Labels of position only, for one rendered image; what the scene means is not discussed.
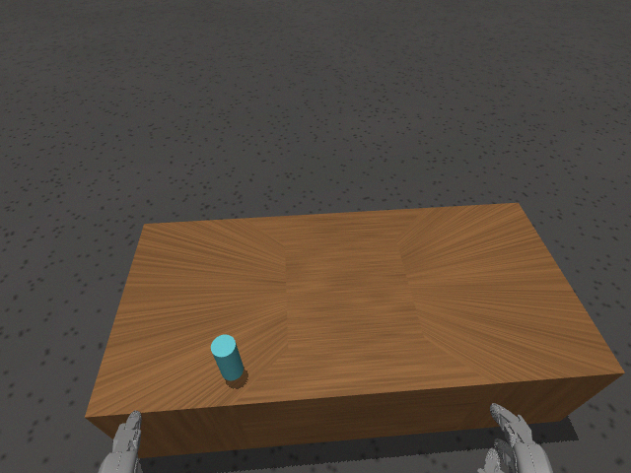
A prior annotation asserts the right robot hand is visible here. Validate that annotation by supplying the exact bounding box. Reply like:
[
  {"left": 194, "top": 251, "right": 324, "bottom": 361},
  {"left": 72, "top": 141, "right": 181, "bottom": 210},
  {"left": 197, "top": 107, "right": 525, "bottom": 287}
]
[{"left": 477, "top": 403, "right": 553, "bottom": 473}]

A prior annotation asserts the left robot hand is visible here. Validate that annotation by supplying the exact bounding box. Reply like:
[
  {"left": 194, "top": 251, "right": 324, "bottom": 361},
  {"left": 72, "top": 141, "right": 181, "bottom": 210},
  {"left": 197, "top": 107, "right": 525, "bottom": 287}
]
[{"left": 98, "top": 411, "right": 142, "bottom": 473}]

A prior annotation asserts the can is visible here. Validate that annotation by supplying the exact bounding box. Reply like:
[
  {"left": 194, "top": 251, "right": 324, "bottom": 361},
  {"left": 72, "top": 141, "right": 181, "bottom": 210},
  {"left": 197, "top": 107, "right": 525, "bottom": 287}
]
[{"left": 211, "top": 335, "right": 244, "bottom": 380}]

